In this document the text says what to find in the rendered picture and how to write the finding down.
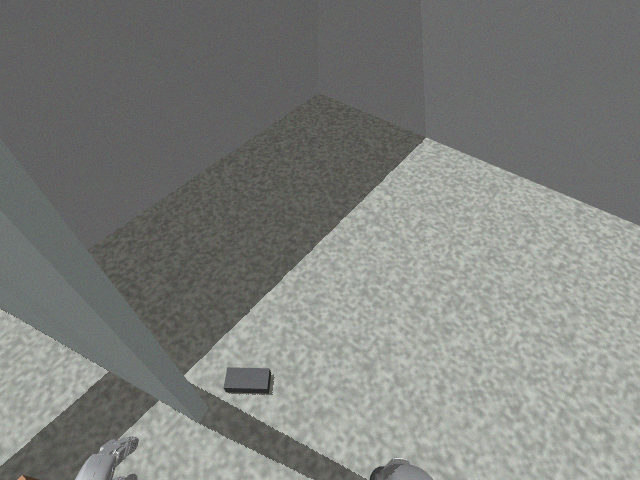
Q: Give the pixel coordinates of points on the left robot hand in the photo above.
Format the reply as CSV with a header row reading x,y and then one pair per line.
x,y
101,466

